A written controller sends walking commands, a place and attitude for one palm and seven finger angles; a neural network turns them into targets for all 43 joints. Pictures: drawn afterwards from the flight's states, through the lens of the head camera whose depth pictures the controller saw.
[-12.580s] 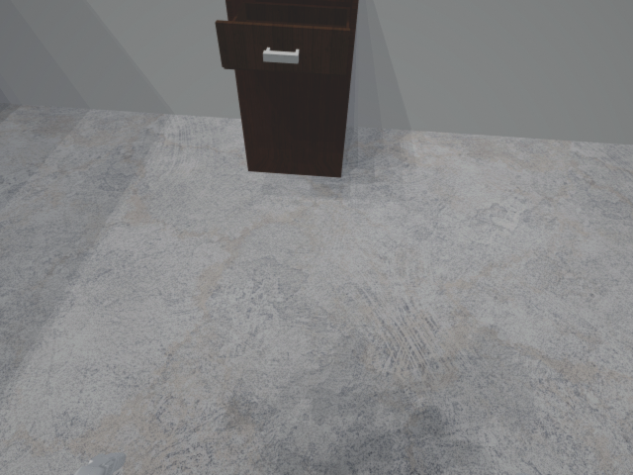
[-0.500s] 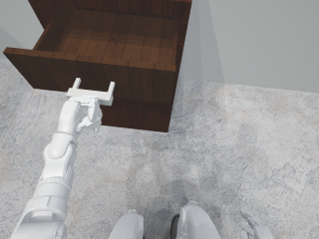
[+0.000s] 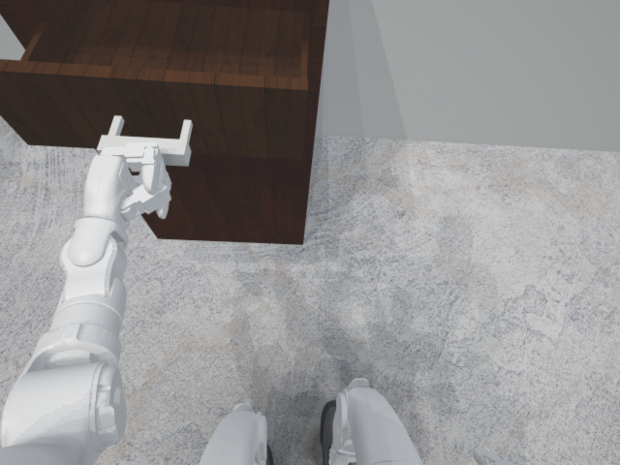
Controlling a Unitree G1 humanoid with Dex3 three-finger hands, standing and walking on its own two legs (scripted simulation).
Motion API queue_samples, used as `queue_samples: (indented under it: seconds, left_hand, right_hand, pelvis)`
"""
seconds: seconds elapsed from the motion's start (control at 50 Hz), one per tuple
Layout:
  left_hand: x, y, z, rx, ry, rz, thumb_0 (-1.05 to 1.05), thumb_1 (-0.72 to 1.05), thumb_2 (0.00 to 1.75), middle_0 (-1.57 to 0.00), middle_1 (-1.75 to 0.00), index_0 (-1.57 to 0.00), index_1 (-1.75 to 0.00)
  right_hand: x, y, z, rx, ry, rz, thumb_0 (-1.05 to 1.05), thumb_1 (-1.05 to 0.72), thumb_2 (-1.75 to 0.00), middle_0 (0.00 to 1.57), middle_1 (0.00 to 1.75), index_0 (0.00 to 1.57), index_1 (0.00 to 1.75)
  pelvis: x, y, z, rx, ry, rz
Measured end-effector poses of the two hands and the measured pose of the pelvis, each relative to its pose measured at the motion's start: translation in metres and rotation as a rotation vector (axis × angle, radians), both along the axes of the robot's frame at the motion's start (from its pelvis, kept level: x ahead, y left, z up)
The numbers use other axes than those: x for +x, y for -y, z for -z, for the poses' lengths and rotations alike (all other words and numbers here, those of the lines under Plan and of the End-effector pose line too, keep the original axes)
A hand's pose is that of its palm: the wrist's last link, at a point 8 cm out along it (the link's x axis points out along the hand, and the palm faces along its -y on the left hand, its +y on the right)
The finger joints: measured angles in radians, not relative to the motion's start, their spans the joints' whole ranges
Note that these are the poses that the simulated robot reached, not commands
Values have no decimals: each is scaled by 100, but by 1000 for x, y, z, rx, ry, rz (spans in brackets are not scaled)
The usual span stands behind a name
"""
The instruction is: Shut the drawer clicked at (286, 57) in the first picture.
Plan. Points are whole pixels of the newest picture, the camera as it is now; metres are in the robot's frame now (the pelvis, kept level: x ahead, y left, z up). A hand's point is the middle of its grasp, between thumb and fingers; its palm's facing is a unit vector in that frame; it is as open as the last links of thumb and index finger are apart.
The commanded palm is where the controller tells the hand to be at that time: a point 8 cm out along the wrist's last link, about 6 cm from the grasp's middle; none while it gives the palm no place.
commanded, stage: push the drawer shut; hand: left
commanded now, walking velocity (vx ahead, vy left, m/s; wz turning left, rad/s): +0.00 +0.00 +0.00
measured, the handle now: (149, 138) +0.53 +0.20 +0.04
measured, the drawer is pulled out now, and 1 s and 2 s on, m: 0.15 0.03 0.00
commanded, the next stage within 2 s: pull the fist back off the drawer in 1.46 s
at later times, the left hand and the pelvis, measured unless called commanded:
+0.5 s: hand (175, 145) +0.52 +0.16 +0.03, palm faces -0.08 -1.00 -0.04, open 3.2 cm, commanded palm +0.52 +0.20 +0.04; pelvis +0.00 +0.00 -0.01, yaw +0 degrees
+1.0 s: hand (181, 116) +0.57 +0.16 +0.04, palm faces -0.07 -1.00 -0.04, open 3.4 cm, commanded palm +0.57 +0.19 +0.04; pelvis +0.01 +0.01 -0.01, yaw -1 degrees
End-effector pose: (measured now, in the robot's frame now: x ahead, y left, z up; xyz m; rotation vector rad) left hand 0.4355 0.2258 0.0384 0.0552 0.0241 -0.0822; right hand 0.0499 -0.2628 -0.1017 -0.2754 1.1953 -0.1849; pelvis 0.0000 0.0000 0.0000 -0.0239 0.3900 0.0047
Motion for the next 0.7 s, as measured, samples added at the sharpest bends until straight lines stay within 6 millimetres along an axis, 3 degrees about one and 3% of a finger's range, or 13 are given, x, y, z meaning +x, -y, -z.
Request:
queue_samples:
  seconds: [0.34, 0.7]
  left_hand:
    - [44, 2, 1, -5, -1, 0, 2, 80, 94, -140, -160, -140, -160]
    - [92, 10, -1, -12, -12, -9, 5, 84, 95, -140, -160, -140, -160]
  right_hand:
    - [-10, 1, 8, -19, -63, -4, 0, -91, -90, 20, 30, 21, 30]
    - [-56, -7, 3, -9, -220, 78, 0, -91, -90, 20, 30, 21, 30]
  pelvis:
    - [-3, -1, 10, -14, -48, -10]
    - [5, -3, 12, -28, -95, 8]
